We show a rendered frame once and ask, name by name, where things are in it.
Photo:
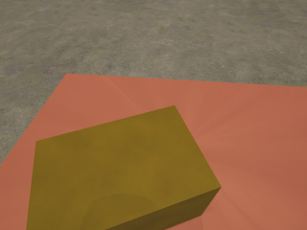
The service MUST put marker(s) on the table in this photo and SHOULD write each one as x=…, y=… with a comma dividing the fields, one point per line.
x=253, y=137

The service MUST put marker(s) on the carton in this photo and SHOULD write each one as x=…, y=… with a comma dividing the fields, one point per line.
x=143, y=172

